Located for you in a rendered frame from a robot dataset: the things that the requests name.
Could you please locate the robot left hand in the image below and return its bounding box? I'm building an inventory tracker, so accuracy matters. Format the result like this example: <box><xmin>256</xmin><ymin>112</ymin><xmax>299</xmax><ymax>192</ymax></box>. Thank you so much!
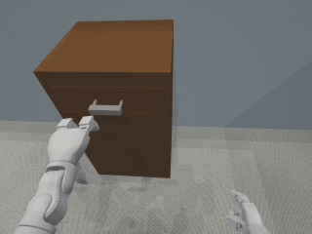
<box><xmin>47</xmin><ymin>115</ymin><xmax>99</xmax><ymax>184</ymax></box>

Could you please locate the drawer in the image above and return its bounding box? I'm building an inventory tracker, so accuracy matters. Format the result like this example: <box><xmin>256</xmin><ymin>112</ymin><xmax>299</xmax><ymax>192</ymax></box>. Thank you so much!
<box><xmin>49</xmin><ymin>86</ymin><xmax>166</xmax><ymax>114</ymax></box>

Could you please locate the left robot forearm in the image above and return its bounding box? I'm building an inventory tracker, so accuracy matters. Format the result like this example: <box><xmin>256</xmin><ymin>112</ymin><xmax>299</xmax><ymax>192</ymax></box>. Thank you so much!
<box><xmin>14</xmin><ymin>161</ymin><xmax>78</xmax><ymax>234</ymax></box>

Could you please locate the right robot forearm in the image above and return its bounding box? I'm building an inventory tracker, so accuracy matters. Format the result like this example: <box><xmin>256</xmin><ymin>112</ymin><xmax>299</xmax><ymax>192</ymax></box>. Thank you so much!
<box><xmin>246</xmin><ymin>224</ymin><xmax>270</xmax><ymax>234</ymax></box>

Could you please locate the cabinet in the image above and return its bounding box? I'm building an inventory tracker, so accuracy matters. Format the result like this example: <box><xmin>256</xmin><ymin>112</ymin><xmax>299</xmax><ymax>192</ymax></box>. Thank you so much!
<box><xmin>33</xmin><ymin>19</ymin><xmax>174</xmax><ymax>178</ymax></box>

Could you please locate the robot right hand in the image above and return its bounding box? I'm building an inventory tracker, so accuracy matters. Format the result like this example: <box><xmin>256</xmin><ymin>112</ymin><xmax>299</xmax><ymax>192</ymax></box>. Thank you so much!
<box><xmin>226</xmin><ymin>189</ymin><xmax>264</xmax><ymax>234</ymax></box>

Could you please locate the handle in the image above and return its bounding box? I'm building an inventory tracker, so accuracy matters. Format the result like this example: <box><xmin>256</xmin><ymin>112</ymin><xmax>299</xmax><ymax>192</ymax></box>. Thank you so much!
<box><xmin>88</xmin><ymin>99</ymin><xmax>123</xmax><ymax>116</ymax></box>

